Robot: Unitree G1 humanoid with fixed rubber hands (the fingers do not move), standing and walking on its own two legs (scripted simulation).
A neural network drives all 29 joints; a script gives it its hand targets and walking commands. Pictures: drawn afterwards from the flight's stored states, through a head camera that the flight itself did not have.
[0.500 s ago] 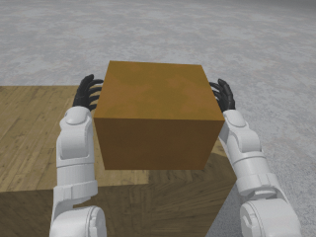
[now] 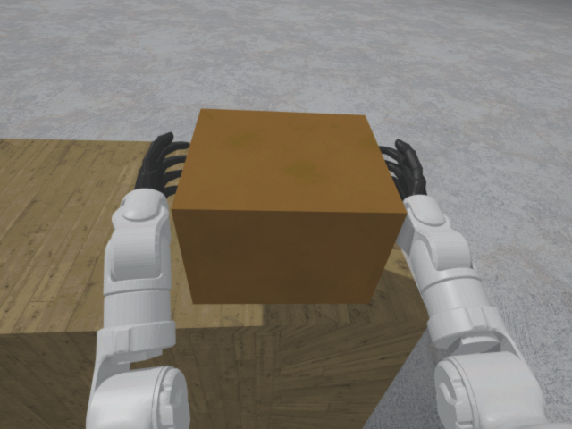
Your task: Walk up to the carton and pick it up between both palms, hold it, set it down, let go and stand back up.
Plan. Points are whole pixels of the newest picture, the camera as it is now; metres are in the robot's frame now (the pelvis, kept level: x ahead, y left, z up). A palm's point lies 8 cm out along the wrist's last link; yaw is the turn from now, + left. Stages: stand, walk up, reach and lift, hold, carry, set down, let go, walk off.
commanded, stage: hold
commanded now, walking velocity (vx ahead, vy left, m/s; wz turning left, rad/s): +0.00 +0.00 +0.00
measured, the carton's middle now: (283, 204) +0.39 +0.01 +0.14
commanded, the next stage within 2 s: none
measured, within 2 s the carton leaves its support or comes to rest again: neither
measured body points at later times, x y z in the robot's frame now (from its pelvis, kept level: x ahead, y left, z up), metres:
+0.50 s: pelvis +0.00 +0.00 +0.00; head -0.06 +0.03 +0.45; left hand +0.37 +0.18 +0.19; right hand +0.37 -0.17 +0.19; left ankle +0.03 +0.12 -0.75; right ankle -0.01 -0.10 -0.75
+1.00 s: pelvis +0.00 +0.00 +0.00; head -0.06 +0.03 +0.45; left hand +0.37 +0.18 +0.19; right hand +0.37 -0.17 +0.19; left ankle +0.03 +0.12 -0.75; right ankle -0.01 -0.10 -0.75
